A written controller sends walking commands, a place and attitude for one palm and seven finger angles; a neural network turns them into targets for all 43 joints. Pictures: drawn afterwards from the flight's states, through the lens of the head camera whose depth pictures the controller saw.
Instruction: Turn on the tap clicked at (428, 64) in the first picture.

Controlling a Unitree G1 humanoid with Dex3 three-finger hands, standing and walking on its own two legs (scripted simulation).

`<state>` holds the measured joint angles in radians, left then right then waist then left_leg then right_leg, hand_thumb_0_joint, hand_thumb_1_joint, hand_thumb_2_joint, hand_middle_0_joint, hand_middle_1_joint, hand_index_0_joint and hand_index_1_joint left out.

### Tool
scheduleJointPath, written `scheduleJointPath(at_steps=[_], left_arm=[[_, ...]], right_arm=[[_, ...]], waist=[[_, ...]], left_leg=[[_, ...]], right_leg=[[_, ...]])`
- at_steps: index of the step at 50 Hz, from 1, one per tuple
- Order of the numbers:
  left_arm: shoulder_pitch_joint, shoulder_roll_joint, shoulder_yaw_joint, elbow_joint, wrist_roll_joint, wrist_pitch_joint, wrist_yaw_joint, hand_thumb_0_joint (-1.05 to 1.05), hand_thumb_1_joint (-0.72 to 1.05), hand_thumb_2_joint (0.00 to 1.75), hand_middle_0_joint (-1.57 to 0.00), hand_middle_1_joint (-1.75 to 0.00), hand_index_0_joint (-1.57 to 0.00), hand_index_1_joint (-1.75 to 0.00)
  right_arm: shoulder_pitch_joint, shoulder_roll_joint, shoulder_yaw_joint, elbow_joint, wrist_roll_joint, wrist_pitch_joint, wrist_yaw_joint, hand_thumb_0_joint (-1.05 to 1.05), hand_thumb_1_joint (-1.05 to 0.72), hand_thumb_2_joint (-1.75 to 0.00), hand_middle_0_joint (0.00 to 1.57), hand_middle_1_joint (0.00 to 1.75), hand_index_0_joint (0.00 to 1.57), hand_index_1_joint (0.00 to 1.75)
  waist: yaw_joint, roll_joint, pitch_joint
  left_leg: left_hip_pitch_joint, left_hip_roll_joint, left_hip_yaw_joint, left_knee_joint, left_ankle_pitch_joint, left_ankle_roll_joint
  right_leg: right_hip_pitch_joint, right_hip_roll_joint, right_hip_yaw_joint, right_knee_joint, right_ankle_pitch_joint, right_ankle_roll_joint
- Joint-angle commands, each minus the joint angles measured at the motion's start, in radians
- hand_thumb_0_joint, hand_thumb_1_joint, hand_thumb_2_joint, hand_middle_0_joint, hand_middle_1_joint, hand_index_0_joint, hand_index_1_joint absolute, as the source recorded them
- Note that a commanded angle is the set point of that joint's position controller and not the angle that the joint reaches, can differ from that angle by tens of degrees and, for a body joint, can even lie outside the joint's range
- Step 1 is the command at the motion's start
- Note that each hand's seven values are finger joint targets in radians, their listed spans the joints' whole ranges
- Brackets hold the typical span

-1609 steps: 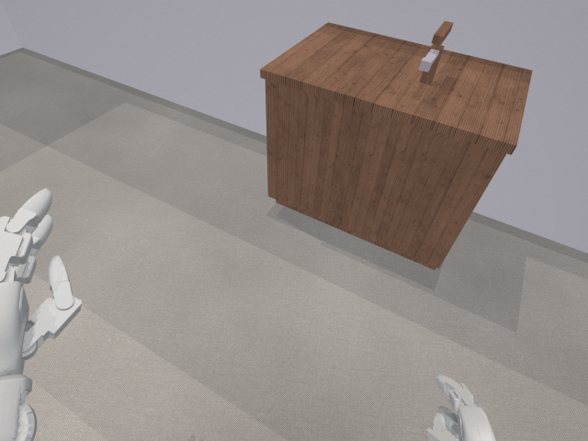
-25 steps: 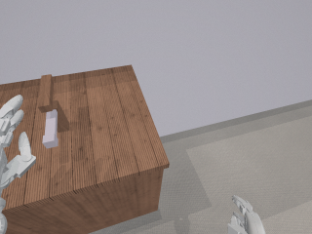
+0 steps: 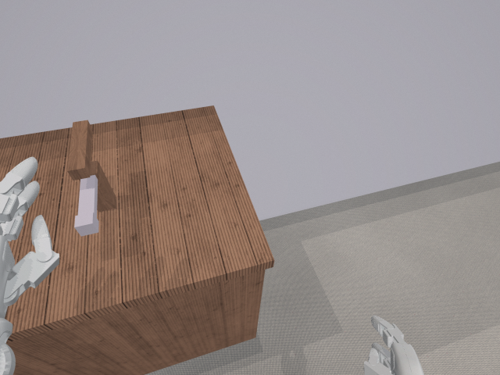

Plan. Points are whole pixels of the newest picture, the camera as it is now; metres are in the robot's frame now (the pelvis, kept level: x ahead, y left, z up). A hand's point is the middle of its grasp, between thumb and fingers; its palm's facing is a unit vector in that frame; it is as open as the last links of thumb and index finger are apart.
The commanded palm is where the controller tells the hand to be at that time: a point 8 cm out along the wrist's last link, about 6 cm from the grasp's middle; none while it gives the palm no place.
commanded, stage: shuffle to correct the standing spot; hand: left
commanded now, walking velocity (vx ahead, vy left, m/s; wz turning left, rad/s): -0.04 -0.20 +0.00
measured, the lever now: (87, 224) +0.34 +0.30 +0.04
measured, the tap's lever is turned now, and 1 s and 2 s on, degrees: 0 0 0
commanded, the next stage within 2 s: come to a stop and stand still in 0.32 s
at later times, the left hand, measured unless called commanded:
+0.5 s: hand (50, 238) +0.23 +0.25 +0.17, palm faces +0.32 -0.81 -0.49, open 7.4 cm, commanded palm +0.16 +0.27 +0.18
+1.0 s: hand out of the picture +0.23 +0.31 +0.17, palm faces +0.41 -0.85 -0.33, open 7.4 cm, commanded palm +0.17 +0.34 +0.18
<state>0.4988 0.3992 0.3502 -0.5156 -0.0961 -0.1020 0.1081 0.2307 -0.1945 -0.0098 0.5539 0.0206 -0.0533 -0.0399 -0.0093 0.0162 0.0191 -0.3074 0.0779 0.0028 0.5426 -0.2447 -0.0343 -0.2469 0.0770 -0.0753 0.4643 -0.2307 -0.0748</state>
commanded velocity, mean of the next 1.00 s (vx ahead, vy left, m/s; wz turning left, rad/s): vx -0.02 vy -0.08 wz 0.00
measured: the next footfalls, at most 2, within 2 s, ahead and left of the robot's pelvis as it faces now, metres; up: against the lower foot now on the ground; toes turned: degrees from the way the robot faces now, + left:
none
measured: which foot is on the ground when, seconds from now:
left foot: down 0.00-1.00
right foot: down 0.00-1.00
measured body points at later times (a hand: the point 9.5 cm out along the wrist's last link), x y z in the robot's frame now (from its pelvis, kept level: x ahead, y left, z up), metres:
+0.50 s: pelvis +0.00 -0.01 +0.00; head +0.03 +0.01 +0.45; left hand +0.21 +0.29 +0.20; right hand +0.17 -0.24 -0.08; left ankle +0.03 +0.14 -0.73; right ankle +0.01 -0.07 -0.74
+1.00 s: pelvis +0.01 +0.06 +0.00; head +0.03 +0.08 +0.45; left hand +0.21 +0.36 +0.18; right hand +0.17 -0.16 -0.07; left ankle +0.02 +0.14 -0.74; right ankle +0.01 -0.07 -0.73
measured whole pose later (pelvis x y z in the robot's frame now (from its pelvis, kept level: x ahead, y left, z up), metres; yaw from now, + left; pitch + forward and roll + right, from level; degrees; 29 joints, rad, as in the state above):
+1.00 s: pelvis +0.01 +0.06 +0.00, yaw -1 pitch +0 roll -1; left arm 0.36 0.35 0.37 -0.43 -0.04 -0.22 0.11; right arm 0.23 -0.17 0.02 0.60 0.01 -0.17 -0.02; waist 0.03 -0.04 0.05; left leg -0.25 -0.01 0.06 0.49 -0.23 0.05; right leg -0.22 -0.01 -0.02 0.45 -0.23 0.01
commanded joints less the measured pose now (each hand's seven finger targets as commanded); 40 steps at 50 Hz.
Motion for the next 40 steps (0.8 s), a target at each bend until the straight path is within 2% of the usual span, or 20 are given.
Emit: scheduleJointPath(at_steps=[1, 4, 8, 15, 20, 22, 23, 24, 25, 26, 27, 28, 29, 31, 33, 34, 35, 36, 38, 40], left_arm=[[-0.076, 0.186, 0.132, -0.226, -0.005, -0.07, 0.024, 0.0, 0.9, 0.9, -0.2, -0.3, -0.2, -0.3], [-0.059, 0.184, 0.136, -0.228, -0.001, -0.077, 0.025, 0.0, 0.9, 0.9, -0.2, -0.3, -0.2, -0.3], [-0.058, 0.183, 0.136, -0.211, 0.004, -0.075, 0.019, 0.0, 0.9, 0.9, -0.2, -0.3, -0.2, -0.3], [-0.041, 0.179, 0.135, -0.207, -0.002, -0.068, 0.017, 0.0, 0.9, 0.9, -0.2, -0.3, -0.2, -0.3], [-0.045, 0.185, 0.138, -0.221, -0.006, -0.066, 0.021, 0.0, 0.9, 0.9, -0.2, -0.3, -0.2, -0.3], [-0.059, 0.177, 0.128, -0.238, -0.005, -0.071, 0.023, 0.0, 0.9, 0.9, -0.2, -0.3, -0.2, -0.3], [-1.012, 0.92, 0.697, -0.318, 0.146, -0.179, -0.014, 0.0, 0.9, 0.9, -0.2, -0.3, -0.2, -0.3], [-0.531, 0.369, 0.329, 0.183, 0.057, -0.136, -0.068, 0.0, 0.9, 0.9, -0.2, -0.3, -0.2, -0.3], [-0.298, 0.263, 0.233, 0.228, 0.04, -0.133, -0.088, 0.0, 0.9, 0.9, -0.2, -0.3, -0.2, -0.3], [-0.222, 0.102, 0.088, 0.154, 0.011, -0.143, -0.098, 0.0, 0.9, 0.9, -0.2, -0.3, -0.2, -0.3], [-0.219, 0.145, 0.103, -0.019, 0.018, -0.163, -0.089, 0.0, 0.9, 0.9, -0.2, -0.3, -0.2, -0.3], [-0.198, 0.135, 0.087, -0.099, 0.014, -0.176, -0.078, 0.0, 0.9, 0.9, -0.2, -0.3, -0.2, -0.3], [-0.142, 0.137, 0.094, -0.13, 0.014, -0.179, -0.065, 0.0, 0.9, 0.9, -0.2, -0.3, -0.2, -0.3], [-0.059, 0.158, 0.128, -0.14, 0.01, -0.176, -0.033, 0.0, 0.9, 0.9, -0.2, -0.3, -0.2, -0.3], [-0.08, 0.206, 0.19, -0.166, 0.012, -0.185, -0.012, 0.0, 0.9, 0.9, -0.2, -0.3, -0.2, -0.3], [-0.076, 0.218, 0.211, -0.149, 0.008, -0.186, -0.005, 0.0, 0.9, 0.9, -0.2, -0.3, -0.2, -0.3], [-0.091, 0.22, 0.219, -0.145, 0.005, -0.188, -0.001, 0.0, 0.9, 0.9, -0.2, -0.3, -0.2, -0.3], [-0.114, 0.256, 0.248, -0.16, 0.006, -0.189, 0.009, 0.0, 0.9, 0.9, -0.2, -0.3, -0.2, -0.3], [-0.148, 0.202, 0.201, -0.153, 0.007, -0.199, 0.008, 0.0, 0.9, 0.9, -0.2, -0.3, -0.2, -0.3], [-0.19, 0.182, 0.172, -0.153, 0.02, -0.208, 0.007, 0.0, 0.9, 0.9, -0.2, -0.3, -0.2, -0.3]], right_arm=[[-0.091, -0.121, -0.046, -0.15, 0.006, -0.056, -0.008, 0.0, -0.9, -0.9, 0.2, 0.3, 0.2, 0.3], [-0.09, -0.124, -0.045, -0.151, -0.003, -0.058, -0.009, 0.0, -0.9, -0.9, 0.2, 0.3, 0.2, 0.3], [-0.088, -0.126, -0.048, -0.153, -0.003, -0.056, -0.009, 0.0, -0.9, -0.9, 0.2, 0.3, 0.2, 0.3], [-0.074, -0.126, -0.055, -0.152, 0.001, -0.053, -0.005, 0.0, -0.9, -0.9, 0.2, 0.3, 0.2, 0.3], [-0.079, -0.125, -0.053, -0.15, 0.001, -0.049, -0.007, 0.0, -0.9, -0.9, 0.2, 0.3, 0.2, 0.3], [-0.091, -0.122, -0.046, -0.149, 0.001, -0.049, -0.008, 0.0, -0.9, -0.9, 0.2, 0.3, 0.2, 0.3], [0.116, -0.147, -0.089, -0.021, -0.044, -0.145, -0.023, 0.0, -0.9, -0.9, 0.2, 0.3, 0.2, 0.3], [-0.007, -0.097, -0.07, -0.059, -0.025, -0.146, -0.022, 0.0, -0.9, -0.9, 0.2, 0.3, 0.2, 0.3], [-0.002, -0.15, -0.086, -0.127, -0.006, -0.163, -0.009, 0.0, -0.9, -0.9, 0.2, 0.3, 0.2, 0.3], [-0.015, -0.143, -0.082, -0.131, 0.007, -0.157, 0.011, 0.0, -0.9, -0.9, 0.2, 0.3, 0.2, 0.3], [0.003, -0.163, -0.084, -0.148, 0.003, -0.151, 0.028, 0.0, -0.9, -0.9, 0.2, 0.3, 0.2, 0.3], [-0.028, -0.151, -0.076, -0.156, 0.008, -0.152, 0.039, 0.0, -0.9, -0.9, 0.2, 0.3, 0.2, 0.3], [-0.044, -0.141, -0.07, -0.164, 0.009, -0.156, 0.047, 0.0, -0.9, -0.9, 0.2, 0.3, 0.2, 0.3], [-0.078, -0.124, -0.054, -0.153, 0.016, -0.156, 0.046, 0.0, -0.9, -0.9, 0.2, 0.3, 0.2, 0.3], [-0.075, -0.122, -0.052, -0.153, 0.005, -0.154, 0.031, 0.0, -0.9, -0.9, 0.2, 0.3, 0.2, 0.3], [-0.083, -0.115, -0.049, -0.151, 0.003, -0.152, 0.019, 0.0, -0.9, -0.9, 0.2, 0.3, 0.2, 0.3], [-0.08, -0.114, -0.045, -0.147, -0.001, -0.151, 0.01, 0.0, -0.9, -0.9, 0.2, 0.3, 0.2, 0.3], [-0.091, -0.117, -0.041, -0.135, -0.002, -0.145, 0.0, 0.0, -0.9, -0.9, 0.2, 0.3, 0.2, 0.3], [-0.091, -0.116, -0.035, -0.137, -0.007, -0.148, -0.01, 0.0, -0.9, -0.9, 0.2, 0.3, 0.2, 0.3], [-0.095, -0.122, -0.033, -0.133, -0.009, -0.157, -0.013, 0.0, -0.9, -0.9, 0.2, 0.3, 0.2, 0.3]], waist=[[-0.006, 0.026, -0.1], [-0.001, 0.076, -0.108], [0.002, 0.085, -0.115], [0.0, 0.015, -0.147], [-0.004, 0.017, -0.14], [-0.004, 0.054, -0.133], [0.038, -0.211, 0.05], [0.038, -0.183, -0.117], [0.074, -0.05, -0.101], [0.05, 0.117, -0.149], [0.048, 0.14, -0.206], [0.056, 0.124, -0.211], [0.063, 0.075, -0.211], [0.062, -0.008, -0.187], [0.053, -0.135, -0.162], [0.048, -0.166, -0.134], [0.039, -0.157, -0.111], [0.033, -0.118, -0.095], [0.026, -0.03, -0.082], [0.03, 0.061, -0.075]], left_leg=[[0.082, 0.06, -0.081, -0.053, -0.022, 0.064], [0.075, 0.099, -0.116, -0.099, 0.052, 0.078], [0.063, 0.116, -0.122, -0.111, 0.087, 0.08], [0.091, 0.076, -0.077, -0.031, 0.085, 0.068], [0.094, 0.071, -0.075, -0.013, 0.117, 0.066], [0.096, 0.072, -0.085, -0.034, 0.118, 0.068], [-0.051, 0.018, 0.114, 0.009, 0.114, 0.049], [0.002, -0.073, 0.056, -0.009, 0.162, 0.057], [0.051, -0.04, 0.074, 0.031, 0.165, 0.037], [0.088, -0.016, 0.068, -0.018, 0.191, 0.051], [0.106, 0.008, 0.05, -0.046, 0.231, 0.066], [0.096, 0.025, 0.03, -0.044, 0.257, 0.08], [0.078, 0.032, 0.02, -0.037, 0.248, 0.085], [0.054, 0.01, 0.022, -0.031, 0.136, 0.076], [0.048, -0.041, 0.018, -0.003, 0.014, 0.06], [0.058, -0.057, 0.014, 0.013, -0.025, 0.057], [0.072, -0.063, 0.004, 0.012, -0.038, 0.055], [0.099, -0.056, -0.007, -0.012, -0.039, 0.055], [0.128, -0.037, -0.026, -0.081, -0.043, 0.064], [0.104, 0.001, -0.067, -0.164, -0.062, 0.078]], right_leg=[[-0.044, -0.195, 0.182, -0.129, 0.043, -0.003], [-0.009, -0.158, 0.152, -0.095, 0.092, 0.026], [0.028, -0.142, 0.131, -0.086, 0.114, 0.041], [0.012, -0.18, 0.171, -0.102, 0.161, 0.011], [0.0, -0.189, 0.172, -0.092, 0.178, 0.004], [-0.002, -0.183, 0.168, -0.089, 0.165, 0.008], [-0.046, -0.116, 0.144, -0.199, 0.315, 0.168], [0.043, -0.187, 0.214, -0.106, 0.383, 0.044], [0.036, -0.193, 0.287, -0.1, 0.456, 0.077], [0.075, -0.2, 0.236, -0.02, 0.479, 0.078], [0.115, -0.177, 0.206, 0.028, 0.436, 0.109], [0.124, -0.165, 0.179, 0.053, 0.381, 0.129], [0.127, -0.158, 0.169, 0.053, 0.329, 0.134], [0.108, -0.163, 0.172, -0.004, 0.23, 0.111], [0.05, -0.189, 0.224, -0.109, 0.076, 0.081], [-0.001, -0.205, 0.256, -0.159, -0.014, 0.064], [-0.044, -0.216, 0.274, -0.188, -0.096, 0.041], [-0.082, -0.216, 0.267, -0.195, -0.141, 0.024], [-0.098, -0.182, 0.229, -0.177, -0.189, 0.033], [-0.048, -0.137, 0.189, -0.129, -0.135, 0.048]])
